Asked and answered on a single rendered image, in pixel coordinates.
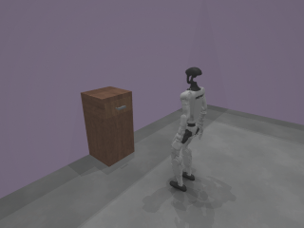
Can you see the handle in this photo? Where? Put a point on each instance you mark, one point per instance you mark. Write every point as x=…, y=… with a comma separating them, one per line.
x=120, y=108

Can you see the left robot forearm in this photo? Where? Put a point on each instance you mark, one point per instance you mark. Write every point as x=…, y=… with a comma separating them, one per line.
x=182, y=128

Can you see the left robot foot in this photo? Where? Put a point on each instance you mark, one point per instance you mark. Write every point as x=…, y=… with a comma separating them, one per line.
x=175, y=184

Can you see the right robot foot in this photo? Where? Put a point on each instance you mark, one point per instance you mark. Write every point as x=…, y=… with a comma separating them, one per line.
x=191, y=177

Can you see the left robot hand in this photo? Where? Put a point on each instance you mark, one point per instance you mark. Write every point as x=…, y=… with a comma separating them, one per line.
x=176, y=145

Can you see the robot left upper arm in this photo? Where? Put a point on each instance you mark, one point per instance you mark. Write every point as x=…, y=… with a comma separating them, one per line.
x=185, y=101

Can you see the drawer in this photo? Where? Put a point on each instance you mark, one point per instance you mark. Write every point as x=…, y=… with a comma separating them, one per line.
x=110, y=108

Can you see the robot foot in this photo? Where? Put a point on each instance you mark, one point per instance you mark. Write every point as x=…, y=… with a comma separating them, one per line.
x=175, y=184
x=191, y=177

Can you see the right robot hand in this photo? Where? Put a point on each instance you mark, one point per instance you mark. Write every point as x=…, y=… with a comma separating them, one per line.
x=200, y=131

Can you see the right robot forearm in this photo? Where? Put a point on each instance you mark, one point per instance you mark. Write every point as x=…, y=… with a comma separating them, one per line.
x=202, y=118

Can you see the cabinet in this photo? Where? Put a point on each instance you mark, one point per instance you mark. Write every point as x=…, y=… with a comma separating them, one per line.
x=109, y=139

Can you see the robot right upper arm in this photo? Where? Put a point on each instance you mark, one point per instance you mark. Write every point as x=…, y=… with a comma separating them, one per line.
x=203, y=104

